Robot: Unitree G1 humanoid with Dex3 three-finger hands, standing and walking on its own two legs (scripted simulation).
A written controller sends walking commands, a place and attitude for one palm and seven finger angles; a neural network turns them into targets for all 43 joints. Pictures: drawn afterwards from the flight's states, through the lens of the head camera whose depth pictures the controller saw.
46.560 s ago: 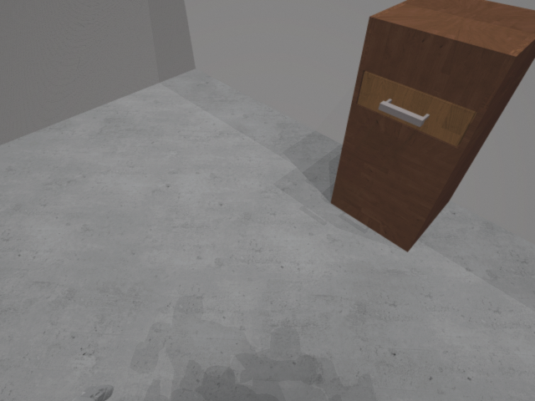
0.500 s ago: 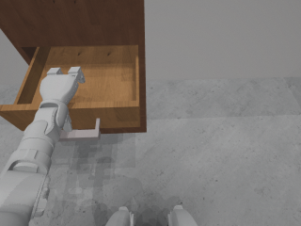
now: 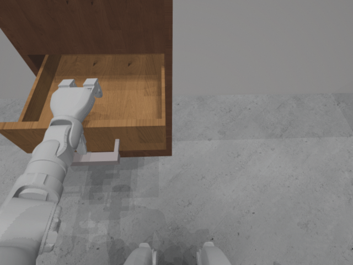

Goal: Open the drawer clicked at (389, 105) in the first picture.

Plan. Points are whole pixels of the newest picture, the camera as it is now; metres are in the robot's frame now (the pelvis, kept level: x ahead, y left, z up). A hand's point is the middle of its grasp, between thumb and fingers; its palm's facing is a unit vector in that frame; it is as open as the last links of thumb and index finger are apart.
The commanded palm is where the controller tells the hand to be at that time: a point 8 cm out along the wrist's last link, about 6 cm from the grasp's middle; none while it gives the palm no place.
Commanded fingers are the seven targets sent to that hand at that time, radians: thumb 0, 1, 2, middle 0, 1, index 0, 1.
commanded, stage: move the hooked fingers above the handle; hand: left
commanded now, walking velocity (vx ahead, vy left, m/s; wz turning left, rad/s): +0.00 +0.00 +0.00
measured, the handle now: (88, 151) +0.39 +0.23 -0.03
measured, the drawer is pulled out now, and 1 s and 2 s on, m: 0.25 0.25 0.25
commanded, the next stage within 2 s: lower the fingers behind the handle in 0.30 s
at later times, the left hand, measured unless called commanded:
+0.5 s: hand (82, 115) +0.46 +0.24 +0.02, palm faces -0.02 -0.04 -1.00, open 14.5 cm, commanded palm +0.42 +0.24 +0.00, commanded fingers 0.00 -0.50 0.30 -0.30 -1.20 -0.30 -1.20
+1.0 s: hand (82, 115) +0.46 +0.24 +0.02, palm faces -0.02 +0.02 -1.00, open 14.5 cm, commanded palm +0.42 +0.24 -0.04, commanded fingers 0.00 -0.50 0.30 -0.30 -1.20 -0.30 -1.20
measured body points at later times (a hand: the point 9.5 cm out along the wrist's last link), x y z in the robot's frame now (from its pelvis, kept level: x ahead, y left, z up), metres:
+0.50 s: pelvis -0.01 +0.00 -0.01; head +0.09 +0.00 +0.43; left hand +0.46 +0.24 +0.08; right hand +0.07 -0.27 -0.13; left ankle +0.00 +0.09 -0.65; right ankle +0.01 -0.13 -0.65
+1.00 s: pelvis -0.03 -0.01 -0.03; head +0.08 +0.00 +0.41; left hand +0.46 +0.23 +0.08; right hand +0.06 -0.27 -0.15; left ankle +0.00 +0.09 -0.65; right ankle +0.01 -0.13 -0.65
